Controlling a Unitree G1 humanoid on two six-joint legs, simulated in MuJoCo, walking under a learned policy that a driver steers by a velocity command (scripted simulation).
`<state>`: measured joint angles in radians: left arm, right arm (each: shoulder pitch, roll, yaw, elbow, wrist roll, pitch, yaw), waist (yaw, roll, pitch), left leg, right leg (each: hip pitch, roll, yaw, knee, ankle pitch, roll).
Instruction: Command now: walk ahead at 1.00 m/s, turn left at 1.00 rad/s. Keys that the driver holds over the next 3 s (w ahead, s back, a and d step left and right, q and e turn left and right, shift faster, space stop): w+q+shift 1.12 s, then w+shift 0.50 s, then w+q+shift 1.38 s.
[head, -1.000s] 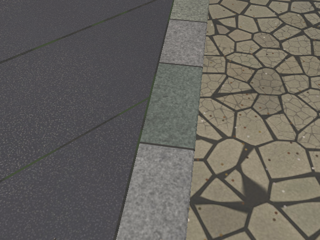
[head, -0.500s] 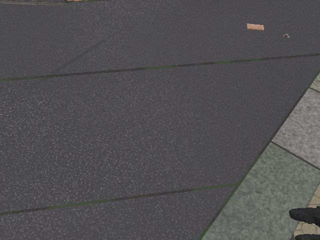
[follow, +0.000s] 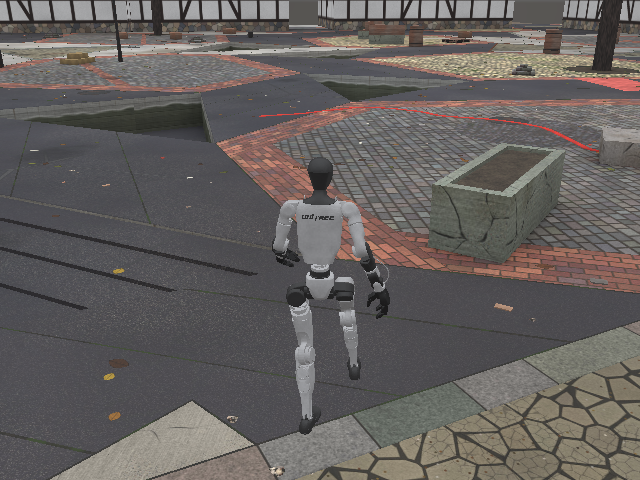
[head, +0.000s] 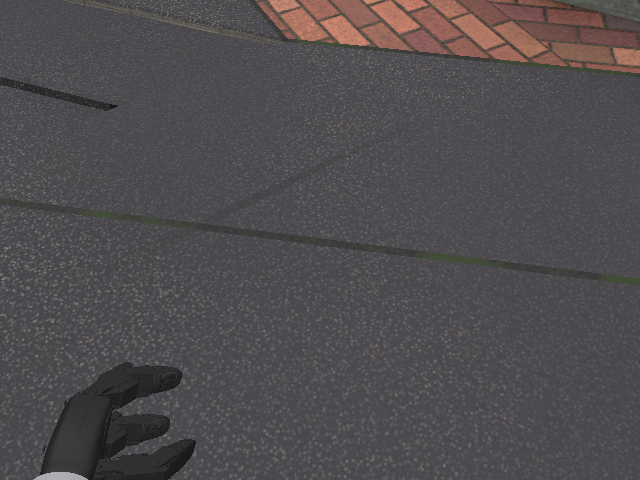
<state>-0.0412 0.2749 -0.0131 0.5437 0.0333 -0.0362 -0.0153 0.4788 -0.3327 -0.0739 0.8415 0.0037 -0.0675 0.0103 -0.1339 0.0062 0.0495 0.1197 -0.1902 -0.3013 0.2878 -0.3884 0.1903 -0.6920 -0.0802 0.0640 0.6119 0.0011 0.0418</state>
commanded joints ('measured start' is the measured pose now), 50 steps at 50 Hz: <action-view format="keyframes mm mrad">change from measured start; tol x64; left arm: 1 160 167 62 -13 -14 -12 23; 50 337 130 93 70 25 -11 38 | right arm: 1 -94 -213 -52 -67 -5 -15 -8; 50 -251 -105 5 -154 -38 12 9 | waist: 1 164 17 -130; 50 210 -55 -115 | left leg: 1 -251 174 -133 208 991 -10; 4 -755 -1 61 1068 -155 -74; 23 -459 85 500 498 246 32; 27 371 412 -449 173 90 331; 37 -534 158 -104 -123 350 142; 44 -281 171 -117 263 895 -6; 50 -894 200 199 1103 106 -71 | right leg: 1 568 113 -47 -52 -63 -28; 6 940 -327 644 -350 -826 -164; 24 674 -202 -335 137 1118 -66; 27 -123 117 -128 1083 -546 7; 40 336 21 -67 63 72 19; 50 777 -292 453 -341 -634 -165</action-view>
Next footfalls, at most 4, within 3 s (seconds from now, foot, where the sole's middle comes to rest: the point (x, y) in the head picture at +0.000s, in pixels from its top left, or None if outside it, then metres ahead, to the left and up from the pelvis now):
0.06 right None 0.27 -0.17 -0.76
0.52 left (225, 403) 0.62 0.14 -0.76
0.92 right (164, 246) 1.05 0.28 -0.76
1.34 left None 1.03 0.74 -0.76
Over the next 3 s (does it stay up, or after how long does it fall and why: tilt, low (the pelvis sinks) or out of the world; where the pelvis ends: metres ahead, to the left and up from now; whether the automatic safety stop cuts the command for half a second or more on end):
stays up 0.90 2.09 -0.16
